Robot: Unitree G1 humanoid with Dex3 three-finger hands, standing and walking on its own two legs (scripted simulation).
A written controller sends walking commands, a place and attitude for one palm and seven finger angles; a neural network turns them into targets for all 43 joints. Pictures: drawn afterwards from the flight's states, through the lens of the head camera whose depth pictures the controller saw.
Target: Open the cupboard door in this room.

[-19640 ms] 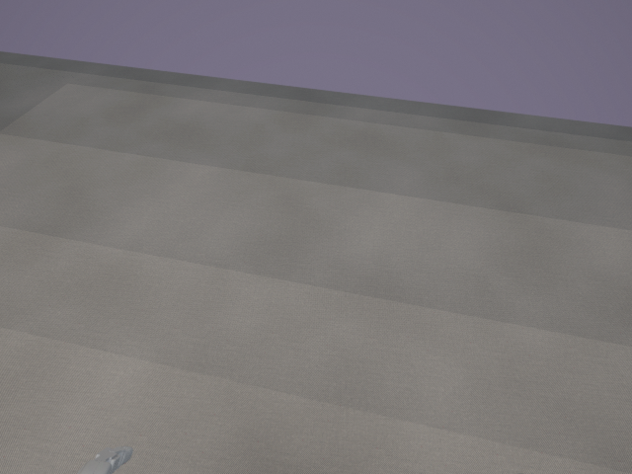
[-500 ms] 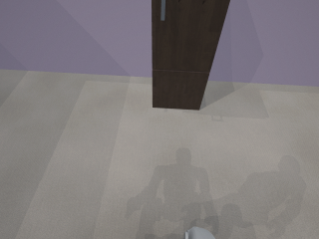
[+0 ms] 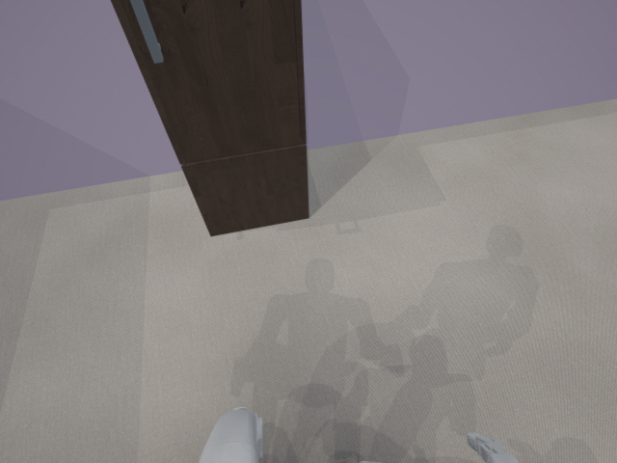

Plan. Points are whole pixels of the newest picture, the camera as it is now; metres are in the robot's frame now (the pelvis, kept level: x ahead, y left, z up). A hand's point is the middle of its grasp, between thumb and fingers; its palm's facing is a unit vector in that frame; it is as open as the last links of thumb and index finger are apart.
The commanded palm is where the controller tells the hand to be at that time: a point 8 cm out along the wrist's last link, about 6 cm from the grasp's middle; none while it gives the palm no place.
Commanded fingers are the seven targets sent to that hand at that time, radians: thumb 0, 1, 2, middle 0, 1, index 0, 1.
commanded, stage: walk to a spot facing it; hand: left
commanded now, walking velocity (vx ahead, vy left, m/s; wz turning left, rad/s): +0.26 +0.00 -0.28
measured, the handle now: (146, 21) +0.90 +0.40 +0.09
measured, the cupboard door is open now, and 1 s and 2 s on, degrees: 0 0 0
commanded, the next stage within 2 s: turn to face it in 0.04 s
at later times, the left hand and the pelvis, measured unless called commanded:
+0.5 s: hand (166, 417) +0.19 +0.25 -0.17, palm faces +0.04 -0.98 -0.18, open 7.4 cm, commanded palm none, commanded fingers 0.00 0.90 0.90 -0.20 -0.30 -0.20 -0.30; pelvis +0.15 +0.06 +0.00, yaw +1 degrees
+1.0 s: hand (200, 438) +0.16 +0.18 -0.14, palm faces +0.23 -0.93 -0.27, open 7.4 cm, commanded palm none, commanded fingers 0.00 0.90 0.90 -0.20 -0.30 -0.20 -0.30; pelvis +0.13 -0.02 +0.01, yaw +13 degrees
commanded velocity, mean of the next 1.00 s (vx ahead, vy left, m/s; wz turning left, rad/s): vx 0.04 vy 0.00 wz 0.29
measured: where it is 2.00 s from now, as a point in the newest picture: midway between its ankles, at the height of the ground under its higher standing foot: (310, 408)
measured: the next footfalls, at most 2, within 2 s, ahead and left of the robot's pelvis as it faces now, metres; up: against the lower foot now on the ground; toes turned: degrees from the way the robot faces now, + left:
left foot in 0.28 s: +0.23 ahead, +0.15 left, +0.00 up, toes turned +4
right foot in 0.78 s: +0.21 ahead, -0.09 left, +0.00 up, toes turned +4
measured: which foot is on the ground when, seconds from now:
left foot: up 0.00-0.26, down 0.28-0.80, up 0.82-1.00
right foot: down 0.00-0.30, up 0.32-0.76, down 0.78-1.00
